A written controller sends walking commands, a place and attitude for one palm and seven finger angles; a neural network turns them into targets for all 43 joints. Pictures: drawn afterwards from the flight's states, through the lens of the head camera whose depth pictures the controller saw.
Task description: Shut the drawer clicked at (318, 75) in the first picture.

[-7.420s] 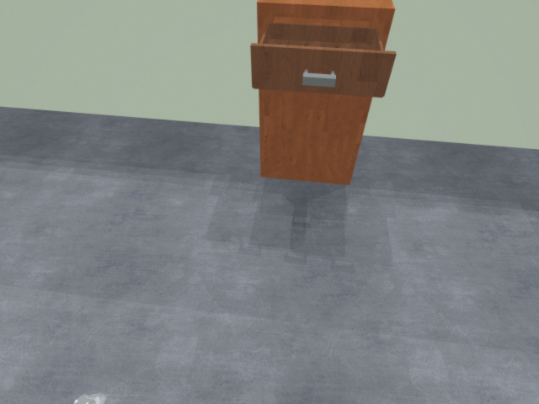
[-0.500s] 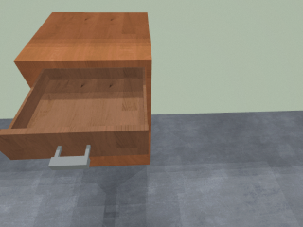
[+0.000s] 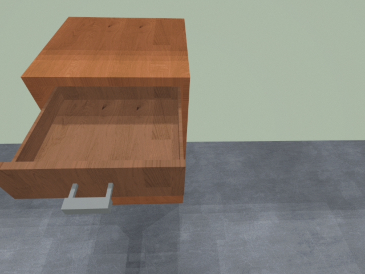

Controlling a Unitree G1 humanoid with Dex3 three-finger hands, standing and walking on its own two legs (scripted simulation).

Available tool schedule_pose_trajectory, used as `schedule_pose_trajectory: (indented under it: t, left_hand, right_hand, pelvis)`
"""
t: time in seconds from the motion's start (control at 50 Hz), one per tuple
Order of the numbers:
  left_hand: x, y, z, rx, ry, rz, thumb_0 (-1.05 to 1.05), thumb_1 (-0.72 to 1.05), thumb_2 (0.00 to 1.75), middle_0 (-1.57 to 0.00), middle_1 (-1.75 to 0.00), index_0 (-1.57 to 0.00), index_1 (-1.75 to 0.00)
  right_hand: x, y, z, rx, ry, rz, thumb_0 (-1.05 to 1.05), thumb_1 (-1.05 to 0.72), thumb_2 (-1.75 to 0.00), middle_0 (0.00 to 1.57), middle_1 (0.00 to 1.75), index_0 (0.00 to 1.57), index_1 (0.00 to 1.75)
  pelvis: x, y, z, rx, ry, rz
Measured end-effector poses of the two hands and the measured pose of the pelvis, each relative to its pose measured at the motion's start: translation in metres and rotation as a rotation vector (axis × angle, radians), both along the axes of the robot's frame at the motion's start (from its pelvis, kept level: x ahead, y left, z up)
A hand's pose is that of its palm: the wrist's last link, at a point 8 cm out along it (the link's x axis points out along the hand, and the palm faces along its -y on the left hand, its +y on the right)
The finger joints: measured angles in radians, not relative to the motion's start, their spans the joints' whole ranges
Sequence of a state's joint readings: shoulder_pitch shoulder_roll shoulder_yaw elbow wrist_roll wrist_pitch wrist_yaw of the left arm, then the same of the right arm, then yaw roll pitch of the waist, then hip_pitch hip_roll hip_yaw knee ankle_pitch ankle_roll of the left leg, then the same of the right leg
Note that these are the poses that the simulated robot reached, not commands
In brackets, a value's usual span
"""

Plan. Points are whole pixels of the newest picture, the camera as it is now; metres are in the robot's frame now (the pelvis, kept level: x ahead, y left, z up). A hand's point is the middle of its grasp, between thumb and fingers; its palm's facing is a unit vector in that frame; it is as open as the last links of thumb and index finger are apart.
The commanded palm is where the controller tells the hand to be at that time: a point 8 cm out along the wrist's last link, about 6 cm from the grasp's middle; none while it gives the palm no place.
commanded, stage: come to a stop and stand still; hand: left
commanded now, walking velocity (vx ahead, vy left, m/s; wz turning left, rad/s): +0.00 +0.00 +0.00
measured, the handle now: (90, 196) +0.28 +0.24 -0.01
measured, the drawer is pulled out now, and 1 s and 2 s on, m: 0.29 0.29 0.29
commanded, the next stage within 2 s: look again from close up in 0.02 s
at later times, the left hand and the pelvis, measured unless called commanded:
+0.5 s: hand out of the picture +0.02 +0.22 -0.19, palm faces +0.00 -0.97 -0.23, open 7.4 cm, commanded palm none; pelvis -0.02 +0.03 -0.01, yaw -1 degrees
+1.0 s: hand (86, 270) +0.14 +0.21 -0.05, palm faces +0.18 -0.98 -0.06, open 7.0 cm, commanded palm +0.08 +0.26 -0.04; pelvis -0.05 +0.02 -0.05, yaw -1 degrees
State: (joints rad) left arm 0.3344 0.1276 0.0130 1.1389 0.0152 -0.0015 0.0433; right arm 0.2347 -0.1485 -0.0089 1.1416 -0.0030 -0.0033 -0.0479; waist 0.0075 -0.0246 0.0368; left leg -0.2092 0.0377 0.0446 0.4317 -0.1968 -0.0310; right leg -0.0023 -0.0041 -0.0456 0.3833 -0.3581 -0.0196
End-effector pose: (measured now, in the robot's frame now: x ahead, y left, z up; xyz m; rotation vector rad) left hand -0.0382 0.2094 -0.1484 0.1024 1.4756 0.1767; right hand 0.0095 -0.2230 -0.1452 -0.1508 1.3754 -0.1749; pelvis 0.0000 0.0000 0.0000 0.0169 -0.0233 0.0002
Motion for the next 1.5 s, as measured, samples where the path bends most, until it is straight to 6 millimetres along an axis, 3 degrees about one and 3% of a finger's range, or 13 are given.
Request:
schedule_pose_trajectory:
  t: [0.2,0.5,0.74,0.78,0.88,0.92,1.0,1.08,1.16,1.22,1.32,1.42,1.5]
  left_hand:
    - [0.007,0.010,0.001,0.020,-0.031,-0.052,0.00,0.91,0.90,-0.20,-0.30,-0.20,-0.30]
    - [0.052,0.061,-0.005,0.061,-0.183,-0.100,0.00,0.91,0.90,-0.20,-0.30,-0.20,-0.30]
    - [0.030,0.065,0.002,0.065,-0.105,-0.109,0.00,0.91,0.90,-0.20,-0.30,-0.20,-0.30]
    - [0.053,0.066,0.021,0.081,-0.266,-0.021,0.01,0.91,0.90,-0.20,-0.31,-0.20,-0.30]
    - [0.142,0.058,0.113,0.149,-0.941,0.001,0.02,0.91,0.90,-0.24,-0.34,-0.23,-0.34]
    - [0.162,0.055,0.132,0.130,-1.128,-0.016,0.01,0.91,0.90,-0.26,-0.37,-0.25,-0.36]
    - [0.147,0.049,0.110,0.042,-1.255,-0.041,0.00,0.91,0.90,-0.32,-0.44,-0.25,-0.38]
    - [0.117,0.038,0.116,0.029,-1.441,-0.105,0.01,0.91,0.90,-0.40,-0.51,-0.33,-0.47]
    - [0.102,0.039,0.120,0.061,-1.507,-0.080,0.01,0.90,0.90,-0.48,-0.60,-0.44,-0.57]
    - [0.107,0.040,0.121,0.046,-1.483,-0.087,0.01,0.90,0.90,-0.53,-0.66,-0.51,-0.64]
    - [0.127,0.034,0.136,0.000,-1.436,-0.146,0.02,0.90,0.90,-0.63,-0.77,-0.62,-0.76]
    - [0.140,0.036,0.152,0.005,-1.407,-0.148,0.02,0.90,0.90,-0.73,-0.88,-0.72,-0.87]
    - [0.137,0.040,0.158,0.018,-1.383,-0.134,0.02,0.90,0.90,-0.81,-0.96,-0.80,-0.96]
  right_hand:
    - [0.007,0.002,-0.004,0.008,-0.040,0.005,0.01,-0.93,-0.90,0.20,0.30,0.19,0.30]
    - [-0.003,0.027,-0.006,0.000,-0.088,0.007,0.01,-0.93,-0.90,0.20,0.30,0.20,0.30]
    - [-0.012,0.029,-0.003,0.011,-0.057,0.003,0.01,-0.92,-0.90,0.20,0.30,0.20,0.30]
    - [-0.004,0.026,0.004,-0.012,-0.143,0.005,0.01,-0.92,-0.90,0.20,0.30,0.20,0.30]
    - [0.042,0.014,0.018,-0.055,-0.468,0.021,0.01,-0.91,-0.90,0.20,0.30,0.20,0.30]
    - [0.063,0.007,0.022,-0.063,-0.561,0.036,0.01,-0.91,-0.90,0.20,0.30,0.20,0.30]
    - [0.104,-0.007,0.029,-0.082,-0.728,0.091,0.01,-0.91,-0.90,0.20,0.30,0.20,0.30]
    - [0.134,-0.014,0.031,-0.104,-0.847,0.171,0.01,-0.91,-0.90,0.20,0.30,0.20,0.30]
    - [0.147,-0.010,0.024,-0.092,-0.888,0.214,0.01,-0.91,-0.90,0.20,0.30,0.19,0.30]
    - [0.143,-0.001,0.017,-0.064,-0.878,0.220,0.01,-0.91,-0.90,0.20,0.30,0.19,0.30]
    - [0.115,0.007,0.008,-0.022,-0.808,0.170,0.01,-0.91,-0.90,0.20,0.30,0.20,0.30]
    - [0.084,0.000,0.002,-0.019,-0.718,0.087,0.02,-0.91,-0.90,0.21,0.30,0.20,0.30]
    - [0.069,-0.012,0.001,-0.049,-0.664,0.041,0.02,-0.91,-0.90,0.21,0.30,0.20,0.30]
  pelvis:
    - [-0.002,0.009,-0.005,-0.028,0.022,-0.016]
    - [-0.015,0.034,-0.014,-0.023,0.011,-0.019]
    - [-0.017,0.036,-0.007,-0.017,0.024,-0.027]
    - [-0.018,0.036,-0.008,-0.016,0.033,-0.022]
    - [-0.029,0.031,-0.017,0.000,0.079,0.008]
    - [-0.036,0.027,-0.025,-0.010,0.112,0.004]
    - [-0.051,0.017,-0.049,-0.015,0.190,-0.014]
    - [-0.063,0.008,-0.076,-0.031,0.215,0.000]
    - [-0.074,0.000,-0.090,-0.050,0.208,0.025]
    - [-0.077,-0.005,-0.091,-0.059,0.198,0.036]
    - [-0.073,-0.009,-0.081,-0.060,0.180,0.033]
    - [-0.064,-0.007,-0.068,-0.046,0.171,0.018]
    - [-0.057,-0.002,-0.061,-0.033,0.170,0.008]
